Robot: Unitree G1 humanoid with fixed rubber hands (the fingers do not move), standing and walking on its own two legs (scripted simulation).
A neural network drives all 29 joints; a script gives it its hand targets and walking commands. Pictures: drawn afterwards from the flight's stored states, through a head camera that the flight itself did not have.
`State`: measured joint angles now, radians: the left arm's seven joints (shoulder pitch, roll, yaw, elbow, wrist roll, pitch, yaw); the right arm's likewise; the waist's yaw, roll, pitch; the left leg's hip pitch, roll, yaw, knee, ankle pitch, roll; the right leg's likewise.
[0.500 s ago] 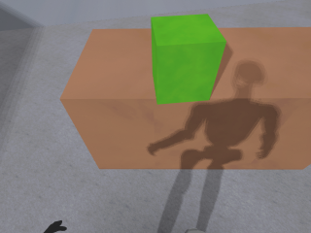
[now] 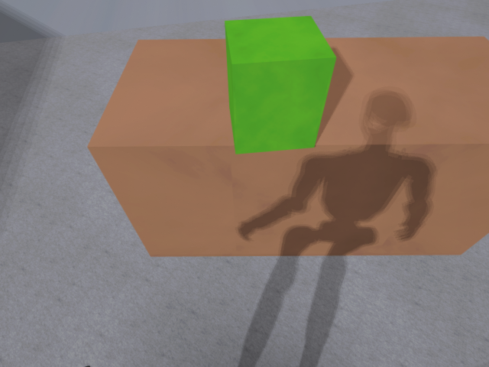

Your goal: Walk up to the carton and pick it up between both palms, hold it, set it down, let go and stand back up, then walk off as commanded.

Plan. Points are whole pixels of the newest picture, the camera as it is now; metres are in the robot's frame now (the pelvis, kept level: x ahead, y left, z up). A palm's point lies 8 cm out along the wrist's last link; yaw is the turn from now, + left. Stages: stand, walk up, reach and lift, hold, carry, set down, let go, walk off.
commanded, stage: stand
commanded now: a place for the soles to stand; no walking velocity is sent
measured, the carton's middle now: (271, 87) +0.74 -0.01 +0.04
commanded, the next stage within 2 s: none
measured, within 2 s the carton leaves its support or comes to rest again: neither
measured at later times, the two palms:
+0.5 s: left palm out of the picture +0.11 +0.30 -0.10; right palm out of the picture +0.10 -0.30 -0.10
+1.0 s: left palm out of the picture +0.12 +0.31 -0.10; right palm out of the picture +0.11 -0.29 -0.10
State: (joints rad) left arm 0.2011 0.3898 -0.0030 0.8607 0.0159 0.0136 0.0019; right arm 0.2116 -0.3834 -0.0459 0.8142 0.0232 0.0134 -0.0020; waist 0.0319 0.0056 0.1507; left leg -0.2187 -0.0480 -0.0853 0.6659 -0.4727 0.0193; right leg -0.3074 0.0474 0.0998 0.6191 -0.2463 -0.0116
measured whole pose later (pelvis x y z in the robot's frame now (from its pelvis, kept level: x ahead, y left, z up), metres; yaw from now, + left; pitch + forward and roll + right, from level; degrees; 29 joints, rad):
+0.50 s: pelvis +0.01 +0.00 +0.00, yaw +0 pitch -3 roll +0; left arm 0.09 0.38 0.00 0.91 0.02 0.01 -0.01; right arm 0.21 -0.38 -0.03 0.84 0.02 0.00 0.00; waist 0.03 0.00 0.15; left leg -0.20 -0.04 -0.09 0.60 -0.35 0.01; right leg -0.31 0.05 0.10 0.61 -0.25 -0.01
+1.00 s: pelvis +0.02 +0.00 +0.01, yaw +0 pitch -2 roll +0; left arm 0.03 0.39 0.00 1.06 0.01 0.00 -0.01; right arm 0.21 -0.38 0.01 0.86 0.02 0.00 -0.01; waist 0.03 0.01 0.11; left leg -0.18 -0.04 -0.09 0.57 -0.35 0.01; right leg -0.28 0.05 0.10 0.57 -0.24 0.00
